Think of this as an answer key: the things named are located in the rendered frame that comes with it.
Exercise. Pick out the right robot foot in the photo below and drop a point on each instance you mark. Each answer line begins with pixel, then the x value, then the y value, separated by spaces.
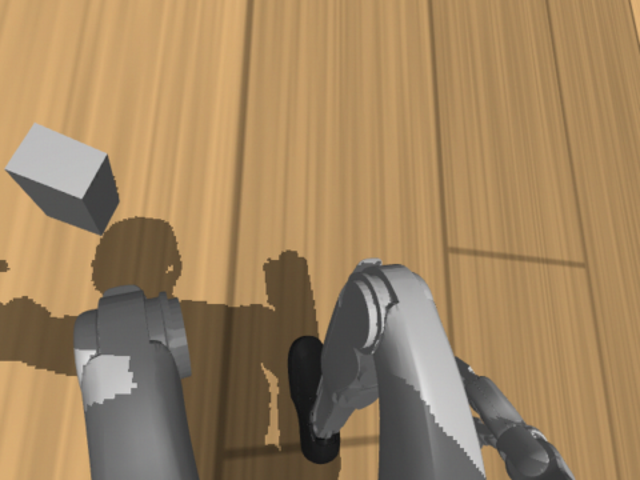
pixel 304 372

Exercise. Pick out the right robot arm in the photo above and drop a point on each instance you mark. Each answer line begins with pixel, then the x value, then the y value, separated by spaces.
pixel 529 456

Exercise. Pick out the right robot hand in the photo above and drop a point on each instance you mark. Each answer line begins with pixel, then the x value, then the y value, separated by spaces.
pixel 486 399

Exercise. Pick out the carton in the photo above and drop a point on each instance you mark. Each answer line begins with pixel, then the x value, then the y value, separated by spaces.
pixel 69 180

